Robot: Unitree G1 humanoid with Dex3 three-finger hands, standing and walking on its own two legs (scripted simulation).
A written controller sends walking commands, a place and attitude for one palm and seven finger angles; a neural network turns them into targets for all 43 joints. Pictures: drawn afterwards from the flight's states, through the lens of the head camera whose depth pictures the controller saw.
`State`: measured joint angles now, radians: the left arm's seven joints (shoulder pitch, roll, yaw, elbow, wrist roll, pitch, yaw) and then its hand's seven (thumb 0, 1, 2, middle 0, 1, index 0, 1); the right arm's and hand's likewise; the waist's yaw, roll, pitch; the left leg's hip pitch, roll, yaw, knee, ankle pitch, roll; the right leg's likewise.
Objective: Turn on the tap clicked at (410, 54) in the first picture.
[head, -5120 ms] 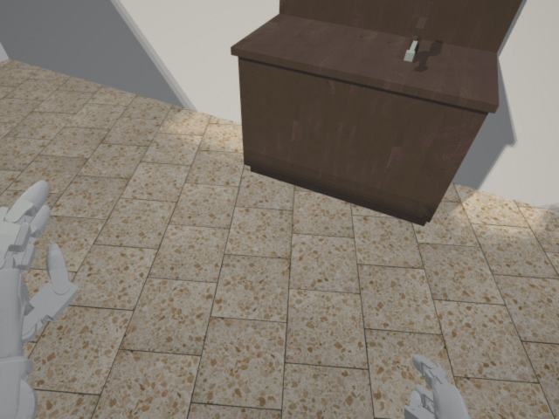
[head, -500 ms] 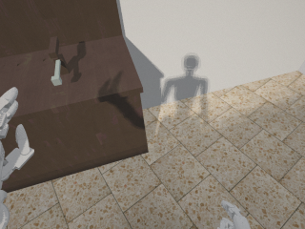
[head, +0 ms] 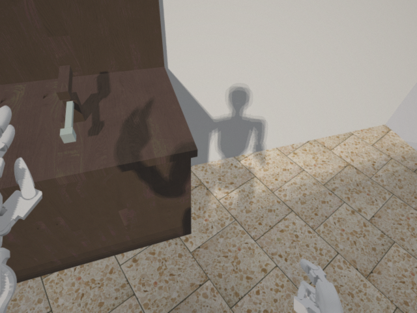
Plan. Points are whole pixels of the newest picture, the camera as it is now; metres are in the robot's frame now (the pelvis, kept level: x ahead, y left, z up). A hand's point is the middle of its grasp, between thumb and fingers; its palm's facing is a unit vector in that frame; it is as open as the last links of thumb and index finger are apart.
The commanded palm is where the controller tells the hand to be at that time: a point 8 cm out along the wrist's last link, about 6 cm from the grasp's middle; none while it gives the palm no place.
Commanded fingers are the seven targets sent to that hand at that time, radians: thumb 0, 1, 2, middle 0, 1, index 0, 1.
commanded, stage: take the last steps up to it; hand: left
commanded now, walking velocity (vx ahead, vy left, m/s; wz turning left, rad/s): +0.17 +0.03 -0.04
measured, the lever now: (68, 135) +0.50 +0.38 +0.02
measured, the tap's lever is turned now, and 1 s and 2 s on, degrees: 0 0 0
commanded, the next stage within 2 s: come to a stop and stand still in 0.28 s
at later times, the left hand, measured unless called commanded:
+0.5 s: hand (93, 171) +0.28 +0.20 +0.17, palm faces +0.36 -0.84 -0.42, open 7.4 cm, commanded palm +0.22 +0.25 +0.18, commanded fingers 0.00 0.90 0.90 -0.20 -0.30 -0.20 -0.30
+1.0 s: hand (60, 142) +0.29 +0.23 +0.22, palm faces +0.50 -0.75 -0.44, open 7.4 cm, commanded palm +0.20 +0.23 +0.18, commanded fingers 0.00 0.90 0.90 -0.20 -0.30 -0.20 -0.30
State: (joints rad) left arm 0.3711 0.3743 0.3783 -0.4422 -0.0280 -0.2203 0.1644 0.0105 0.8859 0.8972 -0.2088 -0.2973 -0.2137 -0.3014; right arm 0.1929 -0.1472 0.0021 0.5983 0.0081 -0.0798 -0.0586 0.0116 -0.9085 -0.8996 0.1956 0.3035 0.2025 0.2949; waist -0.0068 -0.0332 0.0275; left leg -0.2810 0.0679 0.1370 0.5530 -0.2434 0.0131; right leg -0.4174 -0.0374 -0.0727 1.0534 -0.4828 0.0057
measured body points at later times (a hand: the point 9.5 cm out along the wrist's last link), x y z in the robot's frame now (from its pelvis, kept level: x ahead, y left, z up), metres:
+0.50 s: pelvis +0.06 -0.03 +0.01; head +0.09 -0.03 +0.46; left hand +0.25 +0.24 +0.19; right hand +0.22 -0.29 -0.08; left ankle +0.09 +0.11 -0.71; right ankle +0.07 -0.11 -0.73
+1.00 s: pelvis +0.04 -0.05 +0.00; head +0.06 -0.06 +0.45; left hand +0.25 +0.27 +0.24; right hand +0.21 -0.24 -0.09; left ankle +0.10 +0.10 -0.73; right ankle +0.07 -0.12 -0.73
